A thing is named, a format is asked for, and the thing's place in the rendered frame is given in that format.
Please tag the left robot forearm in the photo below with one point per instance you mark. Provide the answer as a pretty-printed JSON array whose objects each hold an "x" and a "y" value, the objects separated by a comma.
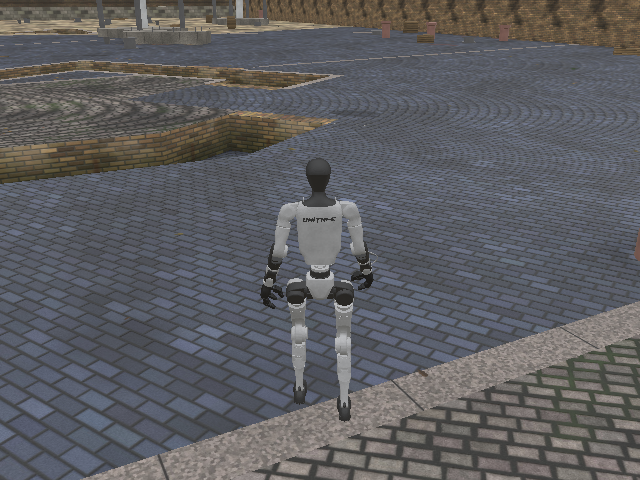
[{"x": 272, "y": 268}]

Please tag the right robot hand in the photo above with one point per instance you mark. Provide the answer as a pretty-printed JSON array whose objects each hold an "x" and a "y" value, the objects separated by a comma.
[{"x": 358, "y": 275}]

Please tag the right robot forearm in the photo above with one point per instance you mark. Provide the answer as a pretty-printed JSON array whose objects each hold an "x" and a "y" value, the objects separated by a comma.
[{"x": 364, "y": 261}]

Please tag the robot left thigh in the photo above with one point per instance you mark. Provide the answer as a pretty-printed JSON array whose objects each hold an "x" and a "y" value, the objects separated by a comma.
[{"x": 296, "y": 297}]

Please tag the robot right upper arm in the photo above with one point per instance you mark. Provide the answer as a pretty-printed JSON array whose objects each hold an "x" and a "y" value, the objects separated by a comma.
[{"x": 350, "y": 211}]

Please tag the left robot hand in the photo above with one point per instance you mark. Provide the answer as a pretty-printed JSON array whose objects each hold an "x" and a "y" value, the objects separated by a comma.
[{"x": 266, "y": 292}]

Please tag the humanoid robot head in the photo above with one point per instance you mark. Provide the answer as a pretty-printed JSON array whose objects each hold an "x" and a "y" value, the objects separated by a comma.
[{"x": 318, "y": 174}]

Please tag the robot left upper arm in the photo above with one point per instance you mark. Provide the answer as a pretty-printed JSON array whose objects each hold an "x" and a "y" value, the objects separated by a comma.
[{"x": 287, "y": 213}]

